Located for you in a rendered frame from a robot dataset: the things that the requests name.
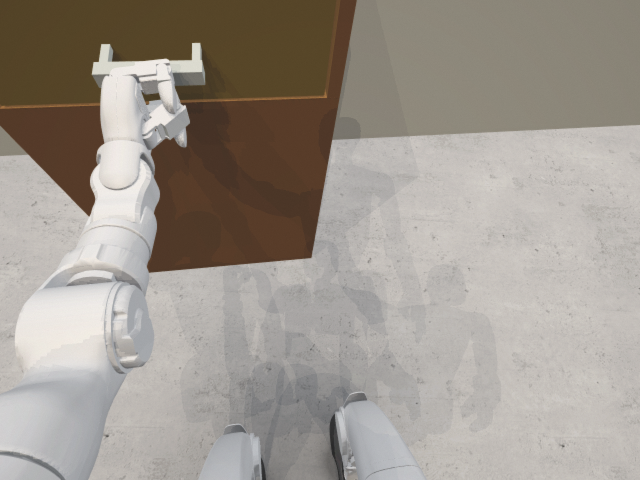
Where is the robot left hand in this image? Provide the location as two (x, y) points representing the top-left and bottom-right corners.
(100, 59), (190, 154)

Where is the drawer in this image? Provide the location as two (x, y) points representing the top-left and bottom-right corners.
(0, 0), (336, 106)

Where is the left robot shin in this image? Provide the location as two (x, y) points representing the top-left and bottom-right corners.
(223, 424), (248, 435)

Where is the handle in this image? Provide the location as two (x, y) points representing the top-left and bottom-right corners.
(92, 43), (205, 88)

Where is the right robot thigh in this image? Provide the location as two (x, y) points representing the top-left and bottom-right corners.
(335, 400), (427, 480)

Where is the cabinet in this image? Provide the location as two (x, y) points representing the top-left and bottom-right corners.
(0, 0), (357, 273)

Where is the robot left upper arm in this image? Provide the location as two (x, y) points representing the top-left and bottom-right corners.
(0, 281), (154, 480)

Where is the left robot forearm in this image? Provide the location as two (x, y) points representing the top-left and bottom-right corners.
(15, 140), (160, 372)

